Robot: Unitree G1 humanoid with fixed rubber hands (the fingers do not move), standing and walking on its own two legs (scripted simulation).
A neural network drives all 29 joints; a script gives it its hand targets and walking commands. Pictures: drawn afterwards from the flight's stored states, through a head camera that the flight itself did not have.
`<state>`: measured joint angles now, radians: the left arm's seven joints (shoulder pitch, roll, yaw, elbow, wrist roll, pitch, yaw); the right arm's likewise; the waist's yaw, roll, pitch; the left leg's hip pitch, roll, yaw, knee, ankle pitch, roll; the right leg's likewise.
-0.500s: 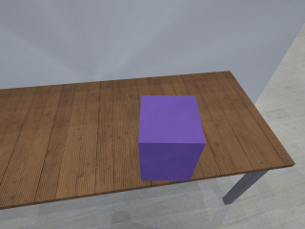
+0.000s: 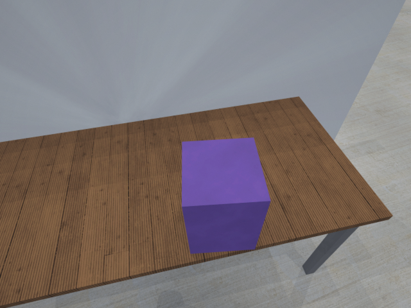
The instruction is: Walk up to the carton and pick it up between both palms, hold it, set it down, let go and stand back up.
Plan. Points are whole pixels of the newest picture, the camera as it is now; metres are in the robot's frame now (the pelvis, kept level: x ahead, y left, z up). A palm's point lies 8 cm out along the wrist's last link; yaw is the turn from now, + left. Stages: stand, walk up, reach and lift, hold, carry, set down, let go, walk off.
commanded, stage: walk up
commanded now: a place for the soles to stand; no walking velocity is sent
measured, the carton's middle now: (220, 198) +0.39 -0.01 -0.06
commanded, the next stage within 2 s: stand in 0.18 s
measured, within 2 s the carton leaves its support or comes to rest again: neither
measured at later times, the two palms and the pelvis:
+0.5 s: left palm out of the picture +0.02 +0.21 -0.14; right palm out of the picture +0.00 -0.23 -0.15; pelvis +0.00 -0.01 +0.00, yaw -1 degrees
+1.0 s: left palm out of the picture +0.13 +0.19 -0.11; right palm out of the picture +0.14 -0.24 -0.12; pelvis -0.04 -0.04 -0.03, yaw +3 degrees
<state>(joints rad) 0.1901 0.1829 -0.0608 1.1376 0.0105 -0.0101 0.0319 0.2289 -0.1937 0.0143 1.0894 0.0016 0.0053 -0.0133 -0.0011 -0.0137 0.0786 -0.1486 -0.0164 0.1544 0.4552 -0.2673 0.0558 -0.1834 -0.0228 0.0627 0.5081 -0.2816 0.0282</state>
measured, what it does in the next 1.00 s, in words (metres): shifts its weight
